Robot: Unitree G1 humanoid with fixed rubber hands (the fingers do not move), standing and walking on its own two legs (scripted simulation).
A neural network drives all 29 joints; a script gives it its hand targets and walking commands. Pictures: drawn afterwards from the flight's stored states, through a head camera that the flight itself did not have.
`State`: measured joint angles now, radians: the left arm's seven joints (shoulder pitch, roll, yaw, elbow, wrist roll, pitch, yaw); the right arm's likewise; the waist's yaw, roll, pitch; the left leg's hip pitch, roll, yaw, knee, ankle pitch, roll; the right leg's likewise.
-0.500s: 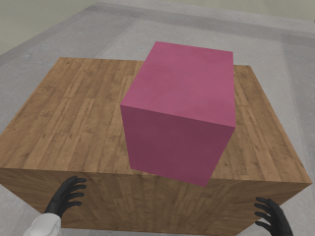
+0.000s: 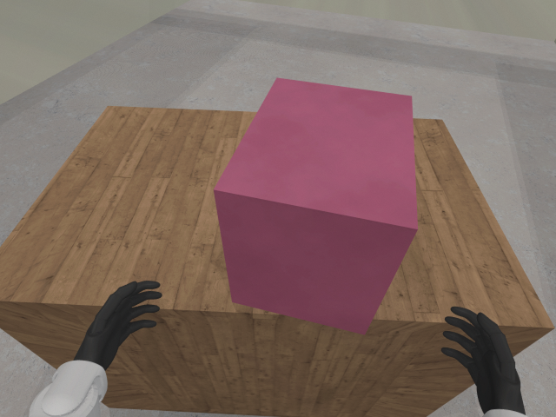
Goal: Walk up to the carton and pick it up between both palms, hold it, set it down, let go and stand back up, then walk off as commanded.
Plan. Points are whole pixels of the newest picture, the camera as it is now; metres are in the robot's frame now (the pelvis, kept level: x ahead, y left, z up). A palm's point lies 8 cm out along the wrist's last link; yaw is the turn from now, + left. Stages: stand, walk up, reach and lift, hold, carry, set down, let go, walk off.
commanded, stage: reach and lift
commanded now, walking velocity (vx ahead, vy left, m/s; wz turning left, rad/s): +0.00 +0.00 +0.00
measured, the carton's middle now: (319, 202) +0.45 -0.03 +0.08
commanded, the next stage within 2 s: none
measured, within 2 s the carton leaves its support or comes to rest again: neither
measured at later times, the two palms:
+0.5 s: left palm (114, 292) +0.25 +0.23 +0.10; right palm (485, 318) +0.24 -0.21 +0.11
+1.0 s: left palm (137, 216) +0.33 +0.21 +0.16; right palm (487, 257) +0.30 -0.22 +0.15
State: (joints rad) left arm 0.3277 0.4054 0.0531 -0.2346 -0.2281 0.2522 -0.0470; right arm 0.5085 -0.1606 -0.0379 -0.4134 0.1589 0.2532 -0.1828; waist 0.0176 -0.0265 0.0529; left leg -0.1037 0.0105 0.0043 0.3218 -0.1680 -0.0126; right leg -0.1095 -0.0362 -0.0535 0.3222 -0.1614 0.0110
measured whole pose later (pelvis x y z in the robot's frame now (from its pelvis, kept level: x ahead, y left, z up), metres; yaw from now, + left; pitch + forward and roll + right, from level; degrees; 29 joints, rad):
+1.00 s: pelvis +0.01 +0.00 +0.00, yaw +0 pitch -2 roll +0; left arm -0.24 0.41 0.14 -0.21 -0.27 0.69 -0.10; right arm -0.16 -0.18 -0.13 -0.25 0.24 0.59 -0.28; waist -0.04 -0.01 0.03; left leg -0.10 0.01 0.00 0.32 -0.18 -0.01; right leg -0.11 -0.04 -0.05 0.32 -0.17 0.02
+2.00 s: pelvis +0.01 +0.00 +0.00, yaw +0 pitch -2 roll +0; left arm -0.98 0.47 0.05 0.56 -0.27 0.66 -0.08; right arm -0.92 -0.27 -0.13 0.58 0.30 0.52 -0.23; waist -0.12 -0.02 0.03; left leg -0.10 0.01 0.00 0.32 -0.18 -0.01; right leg -0.11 -0.04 -0.05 0.32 -0.17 0.02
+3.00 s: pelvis +0.02 +0.00 +0.00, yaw +0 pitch +4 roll +0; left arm -0.89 0.35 -0.05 0.98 -0.27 0.16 -0.04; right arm -0.69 -0.23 -0.04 0.83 0.30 0.08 -0.20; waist -0.13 -0.01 -0.04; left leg -0.22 0.01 0.00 0.35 -0.20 -0.01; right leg -0.21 -0.04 -0.05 0.32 -0.17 0.02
